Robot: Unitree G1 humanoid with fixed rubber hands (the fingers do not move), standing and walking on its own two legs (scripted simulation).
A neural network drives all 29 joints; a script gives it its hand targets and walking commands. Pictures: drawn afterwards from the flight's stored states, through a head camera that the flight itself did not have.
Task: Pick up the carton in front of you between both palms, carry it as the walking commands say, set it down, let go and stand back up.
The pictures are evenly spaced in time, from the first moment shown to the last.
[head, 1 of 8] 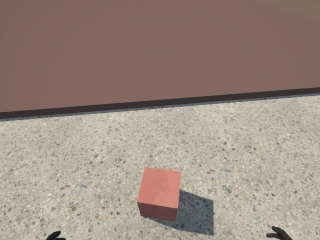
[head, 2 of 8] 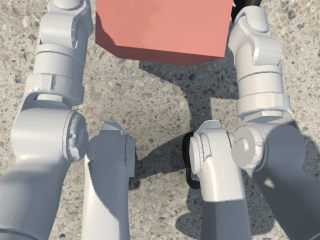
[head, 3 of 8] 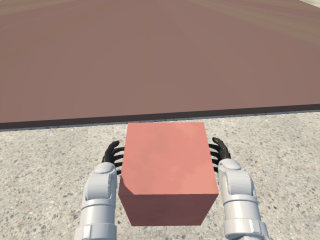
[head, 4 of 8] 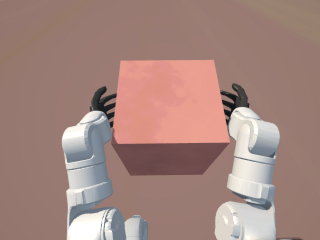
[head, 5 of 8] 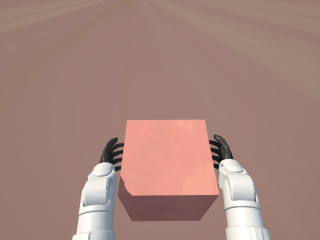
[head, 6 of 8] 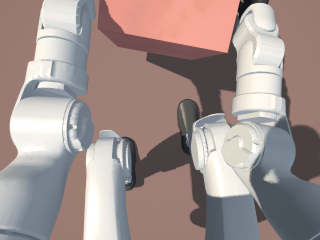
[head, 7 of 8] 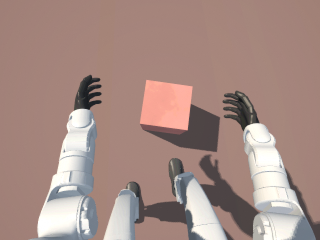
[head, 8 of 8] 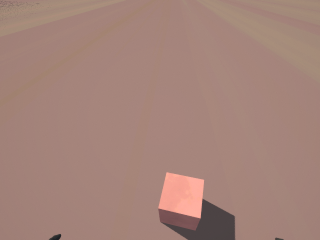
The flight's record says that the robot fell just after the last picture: no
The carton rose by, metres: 0.82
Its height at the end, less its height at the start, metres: +0.08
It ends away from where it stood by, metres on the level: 2.75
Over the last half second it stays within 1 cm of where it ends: yes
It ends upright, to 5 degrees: yes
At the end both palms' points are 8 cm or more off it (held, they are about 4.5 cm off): yes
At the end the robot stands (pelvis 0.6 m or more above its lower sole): yes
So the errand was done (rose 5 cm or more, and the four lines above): yes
